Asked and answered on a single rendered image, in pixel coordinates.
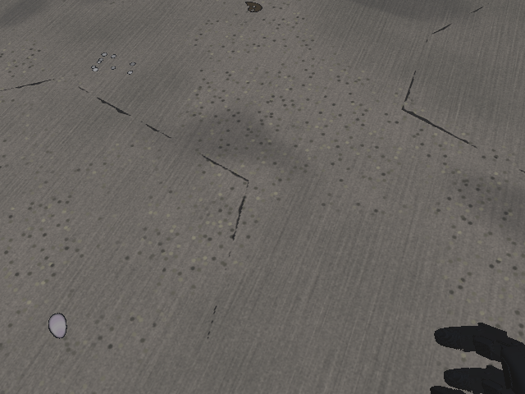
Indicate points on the right robot hand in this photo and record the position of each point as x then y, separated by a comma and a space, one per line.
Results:
489, 342

